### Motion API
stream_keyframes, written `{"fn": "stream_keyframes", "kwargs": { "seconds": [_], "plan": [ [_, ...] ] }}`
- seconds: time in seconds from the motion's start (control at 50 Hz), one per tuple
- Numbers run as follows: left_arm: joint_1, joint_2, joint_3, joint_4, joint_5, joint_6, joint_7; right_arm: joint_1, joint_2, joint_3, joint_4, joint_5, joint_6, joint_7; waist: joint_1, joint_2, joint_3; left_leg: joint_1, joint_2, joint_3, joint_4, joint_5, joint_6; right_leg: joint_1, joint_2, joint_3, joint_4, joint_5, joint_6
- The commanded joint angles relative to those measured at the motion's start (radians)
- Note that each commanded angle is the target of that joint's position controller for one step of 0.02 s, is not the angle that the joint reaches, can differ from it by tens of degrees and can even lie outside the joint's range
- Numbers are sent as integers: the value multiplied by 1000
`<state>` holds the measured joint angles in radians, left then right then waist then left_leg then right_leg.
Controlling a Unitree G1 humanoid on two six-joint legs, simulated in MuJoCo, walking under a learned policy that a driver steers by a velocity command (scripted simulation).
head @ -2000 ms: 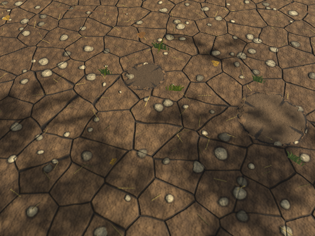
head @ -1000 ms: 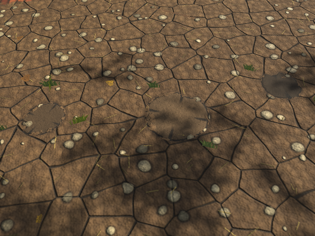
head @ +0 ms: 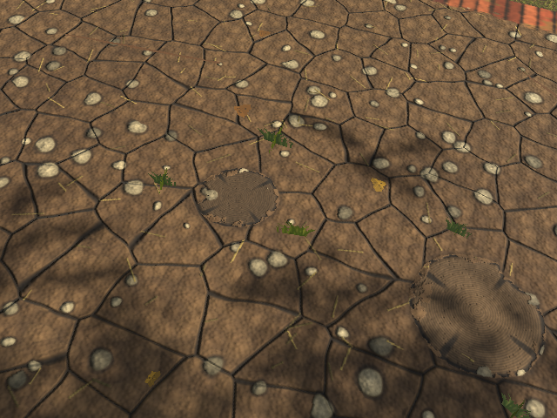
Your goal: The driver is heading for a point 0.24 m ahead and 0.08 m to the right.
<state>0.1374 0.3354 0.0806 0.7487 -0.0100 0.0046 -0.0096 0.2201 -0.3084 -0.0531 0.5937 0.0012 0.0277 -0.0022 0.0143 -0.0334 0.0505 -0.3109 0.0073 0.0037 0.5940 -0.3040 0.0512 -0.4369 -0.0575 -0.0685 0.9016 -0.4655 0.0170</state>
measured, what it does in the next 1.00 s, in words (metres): walks ahead: right foot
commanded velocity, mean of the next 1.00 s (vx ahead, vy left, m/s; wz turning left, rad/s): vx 0.06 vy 0.00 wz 0.05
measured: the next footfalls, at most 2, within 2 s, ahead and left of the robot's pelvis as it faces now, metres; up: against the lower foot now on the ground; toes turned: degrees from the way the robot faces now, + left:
right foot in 0.34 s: +0.19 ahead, -0.14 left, +0.00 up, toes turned +0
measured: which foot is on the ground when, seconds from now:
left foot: down 0.00-1.00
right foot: up 0.00-0.32, down 0.34-1.00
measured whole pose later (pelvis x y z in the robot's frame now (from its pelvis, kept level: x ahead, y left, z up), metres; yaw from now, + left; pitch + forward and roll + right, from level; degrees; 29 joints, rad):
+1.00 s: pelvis +0.10 -0.03 +0.00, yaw +0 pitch -1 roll +0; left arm 0.06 0.24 0.04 1.02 0.00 0.02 0.02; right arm 0.32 -0.23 -0.03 0.93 -0.01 0.01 -0.05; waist 0.00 0.00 0.04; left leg -0.05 0.02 0.00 0.47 -0.39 -0.01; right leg -0.30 0.02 -0.02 0.52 -0.20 -0.03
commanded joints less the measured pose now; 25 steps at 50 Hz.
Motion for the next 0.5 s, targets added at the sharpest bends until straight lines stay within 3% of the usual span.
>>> {"fn": "stream_keyframes", "kwargs": {
  "seconds": [0.02,0.06,0.12,0.18,0.22,0.28,0.32,0.34,0.36,0.38,0.4,0.44,0.5],
  "plan": [
    [-70,111,27,-71,-9,-31,-7,63,-143,-35,-31,-4,-53,-8,-59,202,-51,276,281,-414,-414,-293,167,-357,-37,96,150,93,-10],
    [-48,97,26,-45,4,-34,-9,27,-124,-19,-28,-18,-60,-18,-34,180,-23,226,230,-297,-427,-24,142,-279,-30,84,138,217,11],
    [-10,54,13,-15,12,-41,-9,12,-104,-12,-15,-29,-71,-25,-10,128,-58,227,188,-139,-376,425,134,-170,-22,77,23,311,45],
    [-45,6,-11,-18,15,-35,-12,21,-109,-15,14,-22,-64,-22,-29,141,-63,195,163,-67,-338,555,127,-40,-12,64,-180,359,61],
    [-61,16,-13,-28,11,-30,-14,51,-125,-21,42,-18,-56,-15,-45,148,-57,196,184,-89,-317,569,144,-2,-1,62,-246,332,56],
    [-55,38,-10,-31,11,-31,-14,42,-118,-21,68,-3,-47,-7,-40,153,-51,203,210,-139,-268,553,154,41,12,66,-327,280,23],
    [-6,44,-9,-14,25,-39,-11,36,-88,-11,88,9,-44,-8,1,108,-72,184,171,-142,-206,463,102,182,15,74,-514,480,-13],
    [18,93,1,-9,31,-44,0,66,-61,-3,94,-12,-52,-10,-8,51,-118,161,119,-116,-158,394,51,304,-52,149,-511,769,-33],
    [14,155,11,-8,29,-43,10,165,-56,-3,102,-34,-62,-9,-75,-44,-183,78,55,-82,-140,248,-1,445,-117,203,-411,947,-102],
    [2,81,-3,5,15,-34,11,161,-41,6,114,-37,-60,-16,-58,-85,-210,66,34,-58,-154,158,-43,455,-116,212,-392,888,-162],
    [-27,40,-12,4,6,-25,8,118,-59,4,112,-28,-52,-19,-40,-85,-176,70,28,-48,-164,138,-56,409,-93,206,-400,801,-163],
    [-43,28,-19,7,12,-25,0,89,-86,-5,115,-12,-31,-27,-22,-34,-150,78,27,-44,-142,204,-49,368,-59,177,-389,770,-140],
    [-51,36,-19,34,10,-38,-11,100,-81,-7,121,-15,-7,-33,-30,-20,-161,136,36,-53,-147,267,-49,342,-50,162,-377,802,-130]
  ]
}}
